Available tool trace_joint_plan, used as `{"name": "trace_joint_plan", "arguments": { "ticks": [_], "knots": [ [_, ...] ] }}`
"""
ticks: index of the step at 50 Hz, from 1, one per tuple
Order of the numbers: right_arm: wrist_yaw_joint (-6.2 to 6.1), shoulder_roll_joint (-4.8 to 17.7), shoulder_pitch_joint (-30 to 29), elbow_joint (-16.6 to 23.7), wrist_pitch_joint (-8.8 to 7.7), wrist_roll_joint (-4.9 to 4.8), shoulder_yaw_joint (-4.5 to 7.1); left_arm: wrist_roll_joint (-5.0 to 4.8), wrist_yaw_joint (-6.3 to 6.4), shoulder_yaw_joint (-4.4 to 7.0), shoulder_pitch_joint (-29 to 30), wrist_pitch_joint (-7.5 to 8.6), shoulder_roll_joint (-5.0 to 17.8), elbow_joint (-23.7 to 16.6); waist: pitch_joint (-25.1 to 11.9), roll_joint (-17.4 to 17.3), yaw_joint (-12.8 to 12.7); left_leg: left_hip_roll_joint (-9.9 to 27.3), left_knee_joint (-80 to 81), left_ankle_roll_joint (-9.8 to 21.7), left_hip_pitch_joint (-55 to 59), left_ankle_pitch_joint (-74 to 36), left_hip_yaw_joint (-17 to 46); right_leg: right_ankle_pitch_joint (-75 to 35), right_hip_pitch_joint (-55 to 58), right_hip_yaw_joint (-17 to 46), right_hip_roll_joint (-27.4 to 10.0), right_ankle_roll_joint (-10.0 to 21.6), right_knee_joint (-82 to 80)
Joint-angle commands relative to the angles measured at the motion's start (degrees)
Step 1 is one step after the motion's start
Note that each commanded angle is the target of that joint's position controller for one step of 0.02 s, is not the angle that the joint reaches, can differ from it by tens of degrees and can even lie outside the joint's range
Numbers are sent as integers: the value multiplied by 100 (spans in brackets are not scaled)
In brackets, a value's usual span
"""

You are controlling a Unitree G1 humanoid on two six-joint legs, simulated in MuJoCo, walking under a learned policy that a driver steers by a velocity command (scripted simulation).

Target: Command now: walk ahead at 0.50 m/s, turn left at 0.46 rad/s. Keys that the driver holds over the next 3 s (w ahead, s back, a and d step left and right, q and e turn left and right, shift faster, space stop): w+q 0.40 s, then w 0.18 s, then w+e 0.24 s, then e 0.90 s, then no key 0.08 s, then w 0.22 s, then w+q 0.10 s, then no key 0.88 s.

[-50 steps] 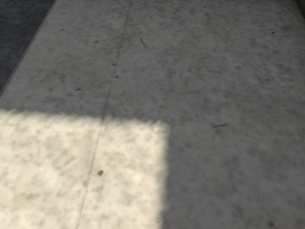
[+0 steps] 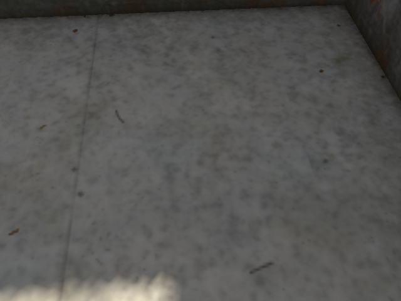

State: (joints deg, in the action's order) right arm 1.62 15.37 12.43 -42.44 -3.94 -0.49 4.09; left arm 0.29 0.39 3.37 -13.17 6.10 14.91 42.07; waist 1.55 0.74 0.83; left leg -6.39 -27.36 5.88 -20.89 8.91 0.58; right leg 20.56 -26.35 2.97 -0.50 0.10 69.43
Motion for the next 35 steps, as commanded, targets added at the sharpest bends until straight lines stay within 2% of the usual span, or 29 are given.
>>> {"name": "trace_joint_plan", "arguments": {
  "ticks": [1, 3, 5, 8, 12, 14, 15, 16, 17, 18, 19, 20, 21, 22, 23, 25, 27, 29, 31, 33, 35],
  "knots": [
    [-72, 655, -23, 467, -73, 7, 152, 72, 67, 191, 115, 50, 624, -639, -549, -243, -173, 1615, 1335, 1208, 1224, -1197, 2269, -173, -1177, 236, -457, -136, -534],
    [-131, 773, 88, 429, -74, -20, 185, 96, 103, 154, 281, -31, 509, -702, -440, -260, -177, 1469, 1387, 1158, 828, -1552, 1929, -469, -1158, 92, -432, -276, -1114],
    [-194, 889, 215, 378, -39, -60, 227, 109, 103, 91, 694, -40, 370, -794, -367, -309, -55, 1229, 1359, 974, 560, -1574, 1622, -1275, -988, 20, -326, -370, -1947],
    [-238, 881, 501, 292, 47, -115, 236, 47, 41, 38, 1298, 7, 252, -899, -377, -488, 214, 985, 1169, 720, 447, -1258, 1495, -2242, -510, -26, -42, -401, -3119],
    [-253, 840, 848, 232, 148, -141, 236, -57, -75, 89, 1797, 101, 420, -1048, -362, -589, 394, 1174, 724, 662, 1037, -684, 2133, -2099, -355, 119, 175, -310, -3918],
    [-271, 857, 823, 268, 181, -119, 256, -86, -119, 162, 1681, 168, 555, -1041, -387, -737, 273, 1267, 411, 594, 1301, -655, 2479, -1675, -54, 158, 233, -174, -4215],
    [-275, 829, 712, 316, 191, -121, 256, -93, -118, 208, 1392, 200, 607, -970, -453, -821, 85, 1209, 185, 521, 1292, -798, 2543, -1639, 376, 107, 250, -58, -4441],
    [-265, 712, 580, 400, 173, -106, 220, -55, -90, 289, 889, 225, 750, -868, -724, -823, -201, 999, -313, 352, 1099, -1127, 2410, -1753, 1234, 119, 114, 137, -4594],
    [-234, 430, 421, 552, 124, -41, 122, 53, -40, 386, 38, 238, 1037, -794, -1402, -482, -621, 740, -1631, 129, 426, -801, 2005, -1750, 2686, 785, -711, 544, -4355],
    [-246, 143, 1193, 640, 73, -130, 20, 150, -11, 498, -680, 174, 1488, -625, -2241, 1120, -488, -40, -3466, -307, -1476, 1425, 1147, -1247, 4760, 2977, -2078, 1537, -4461],
    [-250, 561, 1267, 617, 52, -165, 52, -16, -35, 446, -782, 117, 1157, -570, -2155, 1571, -515, 301, -4423, -424, -2427, 2534, 1015, 28, 4783, 4219, -2509, 1747, -4885],
    [-245, 923, 825, 628, 86, -163, 163, -43, -2, 336, -533, 67, 758, -658, -1335, 867, -630, 569, -4825, -496, -2734, 2007, 1003, 430, 4094, 3505, -2241, 1491, -5038],
    [-244, 890, 409, 712, 122, -84, 163, -1, 7, 273, -313, 9, 627, -668, -816, 422, -590, 742, -4837, -524, -2629, 1538, 789, 96, 3351, 2771, -1933, 1274, -5140],
    [-223, 766, 155, 812, 119, -13, 157, 24, -13, 223, -143, -22, 527, -598, -397, 282, -472, 854, -4599, -526, -2524, 1264, 734, -385, 2666, 2269, -1670, 1201, -5316],
    [-197, 642, 129, 835, 123, -16, 154, 59, -32, 174, -45, -15, 441, -546, -208, 370, -315, 978, -4374, -515, -2273, 1102, 738, -753, 2192, 1868, -1462, 1129, -5487],
    [-161, 406, 278, 786, 139, -68, 99, 33, -78, 157, 23, 18, 406, -416, -130, 547, -127, 1037, -3975, -533, -1930, 1048, 601, -1211, 1716, 1365, -1265, 1151, -5732],
    [-148, 315, 75, 832, 133, -21, 47, -6, -88, 205, -22, 49, 591, -269, -107, 494, -93, 1099, -3380, -589, -1952, 797, 486, -1802, 1656, 1015, -1269, 1257, -5877],
    [-111, 227, -228, 864, 91, 24, -30, -43, -78, 247, -35, 30, 760, -160, -157, 375, -139, 1201, -2613, -609, -1790, 228, 323, -2157, 1650, 653, -1214, 1248, -5919],
    [-69, 143, -655, 933, 21, 25, -96, -125, -81, 258, -142, -24, 874, -61, -118, 355, -279, 1137, -1731, -615, -1363, -302, 133, -2202, 1457, 408, -1040, 1172, -5898],
    [-30, 200, -1029, 1025, -32, -18, -98, -189, -96, 280, -412, -76, 1015, 53, -94, 386, -426, 969, -1131, -662, -1024, -523, 32, -2108, 1470, 426, -1037, 1146, -5806],
    [9, 333, -1246, 1120, -79, -62, -59, -224, -101, 296, -624, -127, 1122, 141, -79, 428, -471, 853, -709, -630, -829, -445, 29, -1964, 1669, 630, -1183, 1108, -5633]
  ]
}}
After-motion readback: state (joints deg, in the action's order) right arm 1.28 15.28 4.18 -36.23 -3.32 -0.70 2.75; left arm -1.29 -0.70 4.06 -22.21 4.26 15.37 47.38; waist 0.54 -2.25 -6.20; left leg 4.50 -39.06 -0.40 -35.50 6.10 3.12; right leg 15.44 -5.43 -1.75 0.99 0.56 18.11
